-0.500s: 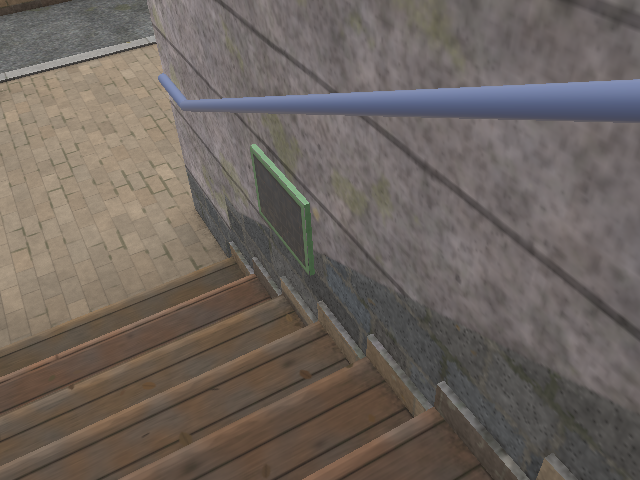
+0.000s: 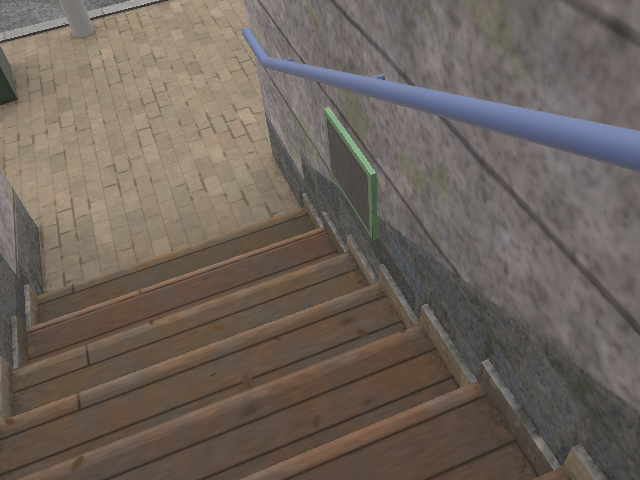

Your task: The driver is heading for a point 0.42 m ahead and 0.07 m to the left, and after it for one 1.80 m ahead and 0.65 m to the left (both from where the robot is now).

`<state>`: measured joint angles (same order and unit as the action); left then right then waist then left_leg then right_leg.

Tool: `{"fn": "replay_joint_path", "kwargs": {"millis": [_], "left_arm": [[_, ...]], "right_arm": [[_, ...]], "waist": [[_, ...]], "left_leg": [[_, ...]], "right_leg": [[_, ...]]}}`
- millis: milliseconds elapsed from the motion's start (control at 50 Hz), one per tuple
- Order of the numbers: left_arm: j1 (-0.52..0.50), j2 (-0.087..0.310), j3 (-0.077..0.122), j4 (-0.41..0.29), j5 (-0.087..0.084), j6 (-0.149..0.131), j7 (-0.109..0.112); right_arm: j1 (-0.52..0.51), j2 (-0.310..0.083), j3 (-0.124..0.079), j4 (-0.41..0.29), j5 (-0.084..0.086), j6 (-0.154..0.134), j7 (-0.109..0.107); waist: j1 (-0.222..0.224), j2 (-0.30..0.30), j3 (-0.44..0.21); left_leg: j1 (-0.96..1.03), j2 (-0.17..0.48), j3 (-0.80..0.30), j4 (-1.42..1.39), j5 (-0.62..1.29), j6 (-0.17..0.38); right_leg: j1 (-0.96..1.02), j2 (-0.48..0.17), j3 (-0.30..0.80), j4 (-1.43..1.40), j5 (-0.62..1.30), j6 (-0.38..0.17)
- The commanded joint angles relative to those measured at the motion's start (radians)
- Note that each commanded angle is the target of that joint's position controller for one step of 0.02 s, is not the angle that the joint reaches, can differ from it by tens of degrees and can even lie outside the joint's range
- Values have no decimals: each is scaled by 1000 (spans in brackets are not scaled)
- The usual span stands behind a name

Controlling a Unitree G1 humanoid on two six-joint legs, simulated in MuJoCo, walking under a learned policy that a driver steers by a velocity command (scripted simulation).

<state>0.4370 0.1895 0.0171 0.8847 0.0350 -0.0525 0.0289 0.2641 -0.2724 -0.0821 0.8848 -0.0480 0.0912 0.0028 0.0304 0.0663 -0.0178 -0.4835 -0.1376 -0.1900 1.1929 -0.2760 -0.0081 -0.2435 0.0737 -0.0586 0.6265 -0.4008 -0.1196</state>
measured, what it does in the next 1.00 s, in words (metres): walks ahead: left foot 0.15 m lower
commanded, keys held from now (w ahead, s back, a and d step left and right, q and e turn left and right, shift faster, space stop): w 0.72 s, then no key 0.28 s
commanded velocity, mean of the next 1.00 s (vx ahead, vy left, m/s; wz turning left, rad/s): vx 0.39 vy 0.00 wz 0.00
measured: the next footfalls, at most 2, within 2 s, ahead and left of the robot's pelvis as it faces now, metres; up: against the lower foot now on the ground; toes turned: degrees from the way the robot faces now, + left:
left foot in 0.52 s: +0.22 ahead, +0.23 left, -0.15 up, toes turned +1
right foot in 1.04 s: +0.48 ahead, +0.01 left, -0.18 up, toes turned -1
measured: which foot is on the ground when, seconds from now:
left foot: up 0.00-0.50, down 0.52-1.00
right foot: down 0.00-0.54, up 0.56-1.00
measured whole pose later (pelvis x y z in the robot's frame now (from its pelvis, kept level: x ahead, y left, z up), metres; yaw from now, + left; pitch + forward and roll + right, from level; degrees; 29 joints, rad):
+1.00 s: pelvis +0.29 +0.15 -0.17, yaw +1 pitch -1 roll +3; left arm 0.04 0.20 0.05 0.94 0.04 -0.03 -0.02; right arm 0.54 -0.19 0.00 1.03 -0.05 -0.06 -0.04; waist -0.09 -0.02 0.02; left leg -0.08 -0.10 0.03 0.62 -0.52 0.07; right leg -0.57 -0.03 0.07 0.78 0.09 -0.04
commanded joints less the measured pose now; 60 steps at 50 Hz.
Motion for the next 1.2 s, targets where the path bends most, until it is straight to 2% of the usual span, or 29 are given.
{"fn": "replay_joint_path", "kwargs": {"millis": [20,80,180,240,360,460,480,520,540,560,580,600,620,640,680,720,740,780,800,840,880,940,960,1040,1060,1080,1120,1180,1200], "left_arm": [[151,159,48,12,-1,-16,-7],[143,171,58,28,3,-36,-21],[145,156,67,55,-7,-81,-25],[111,148,73,58,-12,-87,-18],[110,170,82,49,4,-69,-1],[64,167,93,42,12,-39,19],[71,164,91,45,9,-27,23],[87,162,89,65,-4,-5,22],[92,132,93,87,2,6,12],[154,68,80,48,-39,3,20],[147,98,77,37,-45,-4,35],[98,111,71,4,-37,-6,48],[-59,164,83,21,3,13,27],[-86,148,80,-1,-1,24,5],[-123,137,80,20,4,37,-20],[-214,112,73,2,6,38,-37],[-271,97,67,-7,19,39,-41],[-239,37,41,12,7,52,-44],[-166,45,45,58,-6,58,-48],[-228,73,47,55,-13,65,-49],[-386,79,44,17,3,48,-42],[-422,78,41,16,5,7,-39],[-477,78,48,-5,1,-1,-41],[-524,80,48,-29,-12,-15,-49],[-559,104,47,-34,-14,-14,-52],[-548,92,47,-21,-15,-17,-56],[-550,53,31,-6,-13,-14,-55],[-365,70,31,50,-9,-24,-50],[-207,107,45,113,10,-19,-38]], "right_arm": [[-64,-66,-8,-60,-3,-20,7],[-106,-76,-17,-69,1,-21,12],[-194,-80,-25,-111,-5,-39,13],[-204,-65,-18,-134,-12,-34,44],[-360,-40,1,-185,-9,-45,67],[-273,-44,12,-147,62,-62,61],[-173,-54,8,-107,59,-63,54],[139,-69,-14,20,5,-71,32],[296,-91,-19,78,1,-85,25],[328,-131,3,67,-5,-110,37],[361,-152,-4,66,35,-111,39],[308,-246,-37,52,45,-118,25],[167,-101,1,7,55,-116,8],[145,-114,7,0,22,-130,-9],[110,-20,51,14,9,-171,-3],[83,-61,50,20,29,-202,-11],[102,-79,48,33,47,-208,-20],[210,-65,53,73,48,-193,-24],[220,-68,54,80,35,-187,-18],[257,-32,66,82,34,-171,-13],[365,-22,66,124,16,-161,-39],[396,-22,66,146,-5,-147,-47],[418,-23,64,155,-9,-151,-46],[339,2,72,142,-13,-176,-29],[346,51,82,139,9,-188,-32],[372,59,86,152,7,-186,-21],[382,19,81,175,-5,-175,-12],[336,-29,72,201,26,-157,-12],[304,-41,68,201,45,-164,-17]], "waist": [[25,-108,63],[22,-86,81],[28,-125,83],[1,-136,87],[68,-140,165],[87,-182,203],[57,-146,183],[-87,26,63],[-155,174,-21],[-66,240,-81],[-84,208,-145],[-78,278,-194],[-70,20,-23],[-60,170,8],[26,-6,139],[45,29,166],[31,49,157],[23,65,85],[38,73,31],[12,6,63],[-71,-2,117],[-101,-31,133],[-136,-38,134],[-151,3,127],[-165,-90,186],[-190,-143,160],[-213,-141,123],[-97,-130,-7],[-20,-182,-78]], "left_leg": [[-277,42,-23,12,-36,32],[-277,55,-31,-79,130,28],[-366,84,-93,-192,323,21],[-256,117,-48,-304,505,18],[-183,165,55,-460,609,22],[176,201,145,-704,577,11],[242,207,162,-775,565,12],[548,138,258,-920,530,41],[751,225,179,-795,601,66],[898,372,32,-401,1069,63],[896,461,-62,-459,1085,53],[796,594,-325,-723,369,191],[591,463,-224,-865,-82,92],[457,528,-329,-882,-58,166],[195,437,-197,-843,143,145],[39,345,-93,-923,202,174],[72,337,-65,-913,409,186],[171,345,6,-852,786,184],[201,342,27,-810,784,177],[240,326,37,-791,742,165],[541,348,-51,-729,597,206],[618,383,-74,-666,715,256],[650,342,-48,-631,576,261],[481,311,-77,-566,440,263],[359,258,-35,-555,306,220],[353,205,9,-566,262,181],[377,177,3,-528,253,149],[276,118,75,-306,251,72],[56,92,98,-145,-12,35]], "right_leg": [[241,-339,433,-276,472,-137],[218,-279,360,-281,290,-133],[245,-302,391,-257,90,-137],[75,-285,361,-197,-89,-132],[-90,-268,374,-57,-245,-106],[-222,-240,241,101,-119,-51],[-183,-229,225,231,-41,-49],[-176,-116,96,671,163,-34],[-388,1,52,1144,-330,-17],[-682,27,139,1468,-491,-8],[-813,12,172,1520,-365,-17],[-895,14,135,1567,-203,11],[-889,-78,132,1317,11,13],[-831,-78,149,1258,53,36],[-695,-121,235,894,247,51],[-488,-117,145,513,367,100],[-436,-112,105,384,400,111],[-332,-100,70,335,397,105],[-276,-92,57,400,479,82],[-288,-87,47,360,449,67],[-598,-120,170,267,482,68],[-635,-133,189,194,413,65],[-670,-128,156,124,509,71],[-480,-152,130,14,510,78],[-402,-160,125,-116,710,91],[-326,-112,67,-159,731,86],[-200,-72,39,-222,660,90],[196,-65,17,-369,868,88],[478,-136,103,-333,995,68]]}}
